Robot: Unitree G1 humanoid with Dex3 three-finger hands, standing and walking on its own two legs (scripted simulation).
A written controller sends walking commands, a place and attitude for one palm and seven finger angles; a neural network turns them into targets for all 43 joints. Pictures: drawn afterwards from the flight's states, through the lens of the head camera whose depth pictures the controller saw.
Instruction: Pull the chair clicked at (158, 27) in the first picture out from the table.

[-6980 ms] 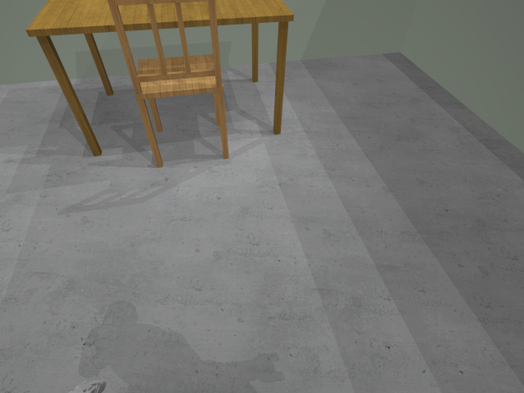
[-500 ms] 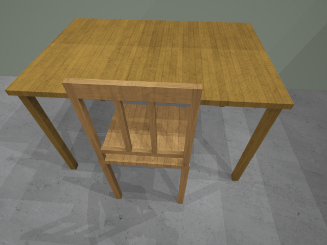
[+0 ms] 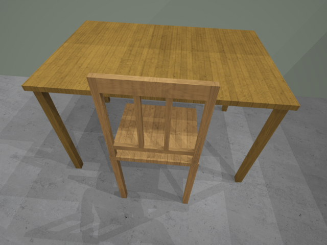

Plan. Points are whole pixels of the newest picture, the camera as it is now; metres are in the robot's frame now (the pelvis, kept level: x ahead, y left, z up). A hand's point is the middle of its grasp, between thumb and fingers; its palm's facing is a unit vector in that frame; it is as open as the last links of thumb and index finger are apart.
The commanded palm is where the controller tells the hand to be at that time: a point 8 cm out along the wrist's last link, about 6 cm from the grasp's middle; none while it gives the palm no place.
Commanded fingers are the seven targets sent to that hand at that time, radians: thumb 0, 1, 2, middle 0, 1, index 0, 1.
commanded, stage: look again from close up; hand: left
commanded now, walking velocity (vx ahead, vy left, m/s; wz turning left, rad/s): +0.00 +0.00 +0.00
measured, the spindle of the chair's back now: (139, 123) +0.56 +0.13 -0.08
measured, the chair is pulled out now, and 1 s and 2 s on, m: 0.00 0.00 0.00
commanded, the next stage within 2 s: none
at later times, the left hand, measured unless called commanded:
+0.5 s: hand out of the picture +0.00 +0.15 -0.18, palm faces +0.03 -0.99 -0.13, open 7.4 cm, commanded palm none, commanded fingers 0.00 0.90 0.90 -0.20 -0.30 -0.20 -0.30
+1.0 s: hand out of the picture +0.00 +0.15 -0.18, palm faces +0.03 -0.99 -0.14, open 7.4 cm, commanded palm none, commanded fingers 0.00 0.90 0.90 -0.20 -0.30 -0.20 -0.30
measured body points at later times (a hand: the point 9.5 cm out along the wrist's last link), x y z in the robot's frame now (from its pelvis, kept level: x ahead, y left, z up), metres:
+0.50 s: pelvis +0.02 +0.00 +0.00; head +0.02 +0.01 +0.45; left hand +0.00 +0.20 -0.17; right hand +0.01 -0.21 -0.16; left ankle -0.01 +0.08 -0.74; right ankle +0.04 -0.14 -0.74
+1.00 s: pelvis +0.02 +0.00 +0.00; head +0.02 +0.01 +0.45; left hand +0.00 +0.20 -0.16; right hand +0.00 -0.20 -0.16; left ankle -0.01 +0.08 -0.74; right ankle +0.04 -0.14 -0.74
